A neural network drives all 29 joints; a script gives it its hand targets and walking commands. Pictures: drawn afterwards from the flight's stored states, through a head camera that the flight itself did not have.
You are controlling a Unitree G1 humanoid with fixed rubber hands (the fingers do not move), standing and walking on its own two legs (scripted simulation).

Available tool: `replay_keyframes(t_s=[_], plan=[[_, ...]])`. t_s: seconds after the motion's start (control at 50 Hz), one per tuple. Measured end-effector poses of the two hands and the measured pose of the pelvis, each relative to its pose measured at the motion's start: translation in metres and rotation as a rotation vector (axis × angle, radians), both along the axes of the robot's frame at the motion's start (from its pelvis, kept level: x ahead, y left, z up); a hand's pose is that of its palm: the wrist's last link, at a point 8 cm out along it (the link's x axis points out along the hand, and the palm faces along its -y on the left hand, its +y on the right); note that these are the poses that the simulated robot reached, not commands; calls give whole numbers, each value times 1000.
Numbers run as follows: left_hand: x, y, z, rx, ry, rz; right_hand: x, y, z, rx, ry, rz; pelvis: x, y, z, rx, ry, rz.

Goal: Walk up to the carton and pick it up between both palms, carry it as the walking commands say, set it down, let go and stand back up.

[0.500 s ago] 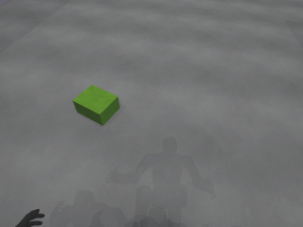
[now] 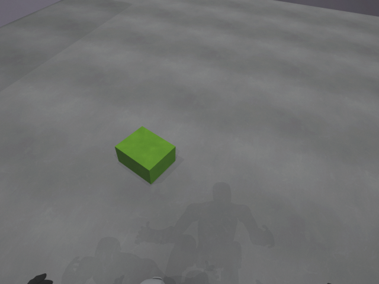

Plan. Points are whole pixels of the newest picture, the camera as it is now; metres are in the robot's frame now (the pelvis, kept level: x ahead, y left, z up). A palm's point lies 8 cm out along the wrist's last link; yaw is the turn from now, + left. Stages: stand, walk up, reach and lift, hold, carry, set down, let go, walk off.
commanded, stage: walk up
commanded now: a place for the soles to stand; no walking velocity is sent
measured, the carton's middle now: (146, 154) +0.98 +0.27 -0.67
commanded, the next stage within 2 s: none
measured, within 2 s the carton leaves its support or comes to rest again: neither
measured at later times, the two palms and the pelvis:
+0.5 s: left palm (44, 224) +0.26 +0.34 -0.04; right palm (329, 248) +0.24 -0.33 -0.08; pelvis +0.17 -0.01 +0.02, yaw +2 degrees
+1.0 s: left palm (33, 182) +0.38 +0.43 -0.08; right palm (273, 183) +0.42 -0.23 -0.08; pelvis +0.32 +0.09 +0.01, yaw +6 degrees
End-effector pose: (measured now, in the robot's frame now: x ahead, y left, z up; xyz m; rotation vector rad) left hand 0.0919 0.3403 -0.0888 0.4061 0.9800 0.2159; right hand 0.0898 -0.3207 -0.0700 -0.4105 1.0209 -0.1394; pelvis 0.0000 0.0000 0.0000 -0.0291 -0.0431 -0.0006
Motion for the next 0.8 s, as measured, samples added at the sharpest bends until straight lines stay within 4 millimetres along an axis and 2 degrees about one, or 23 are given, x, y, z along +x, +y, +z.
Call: replay_keyframes(t_s=[0.06, 0.14, 0.24, 0.34, 0.44, 0.54, 0.64, 0.72, 0.8], plan=[[21, 6, 6, -5, 33, -19, 2, 5, 8, -22, 53, -22, 15, 8, 11, -3, 9, 2], [35, 17, 16, 9, 76, 0, 5, 14, 9, -20, 120, -27, 37, 17, 20, 11, 8, 20], [66, 23, 27, 31, 64, 18, 29, 18, 4, 1, 132, -26, 72, 19, 22, 33, -13, 31], [108, 15, 35, 49, 43, 17, 69, 11, -2, 20, 114, -28, 111, 10, 22, 52, -6, 28], [154, -1, 38, 72, 26, 11, 117, -4, -15, 45, 112, -20, 154, -7, 16, 70, 19, 28], [167, -2, 53, 90, 43, 51, 171, -6, -9, 57, 103, 27, 188, -14, 26, 84, 27, 45], [174, 8, 67, 111, 67, 86, 217, 5, -8, 78, 85, 55, 219, -7, 33, 83, 15, 56], [185, 23, 68, 115, 63, 106, 248, 23, -9, 94, 69, 71, 241, 6, 32, 55, -8, 67], [207, 41, 56, 91, 41, 116, 281, 41, -4, 86, 44, 91, 266, 24, 27, 23, -30, 78]])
